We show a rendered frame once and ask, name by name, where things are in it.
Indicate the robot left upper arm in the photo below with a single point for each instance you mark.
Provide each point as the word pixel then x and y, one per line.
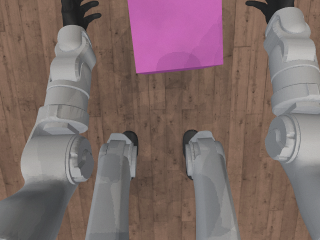
pixel 52 168

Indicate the robot right foot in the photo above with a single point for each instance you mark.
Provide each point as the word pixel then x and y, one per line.
pixel 186 138

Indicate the left robot forearm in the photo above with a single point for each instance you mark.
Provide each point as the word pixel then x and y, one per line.
pixel 68 89

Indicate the carton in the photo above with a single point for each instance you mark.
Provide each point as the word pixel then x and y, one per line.
pixel 176 35

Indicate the left robot hand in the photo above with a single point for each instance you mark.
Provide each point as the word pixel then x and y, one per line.
pixel 73 13

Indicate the right robot hand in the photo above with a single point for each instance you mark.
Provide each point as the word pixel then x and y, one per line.
pixel 271 7

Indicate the robot left shin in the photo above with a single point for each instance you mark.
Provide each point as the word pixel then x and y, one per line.
pixel 113 136

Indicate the robot right upper arm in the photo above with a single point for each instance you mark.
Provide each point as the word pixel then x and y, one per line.
pixel 294 140

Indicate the right robot forearm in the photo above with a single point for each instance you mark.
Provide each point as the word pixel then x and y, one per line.
pixel 293 64

